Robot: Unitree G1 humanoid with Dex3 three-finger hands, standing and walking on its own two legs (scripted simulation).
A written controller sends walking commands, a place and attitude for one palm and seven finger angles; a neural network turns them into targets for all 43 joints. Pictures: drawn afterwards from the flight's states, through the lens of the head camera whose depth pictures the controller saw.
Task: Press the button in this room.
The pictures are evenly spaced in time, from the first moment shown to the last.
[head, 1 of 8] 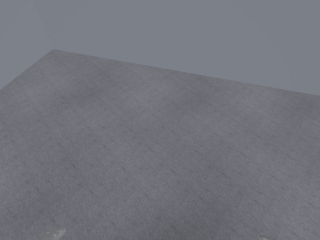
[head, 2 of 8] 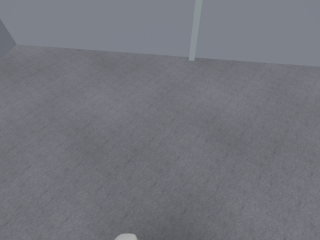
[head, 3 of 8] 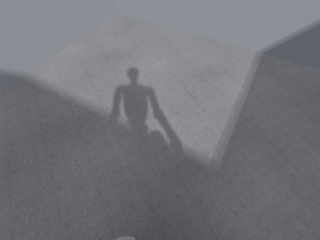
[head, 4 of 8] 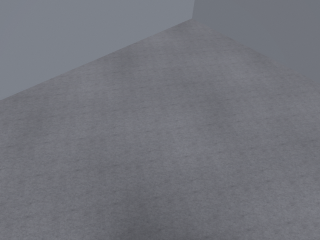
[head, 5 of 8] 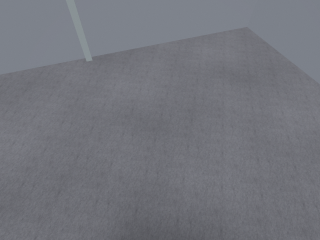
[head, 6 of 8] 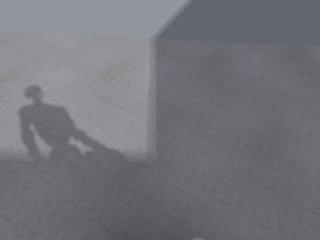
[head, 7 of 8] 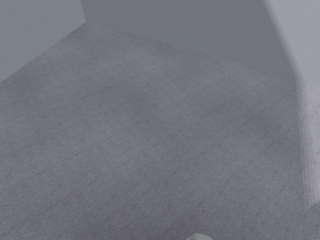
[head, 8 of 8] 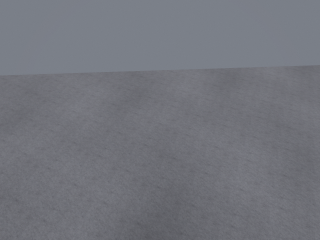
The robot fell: no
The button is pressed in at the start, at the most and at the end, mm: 0 0 0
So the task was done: no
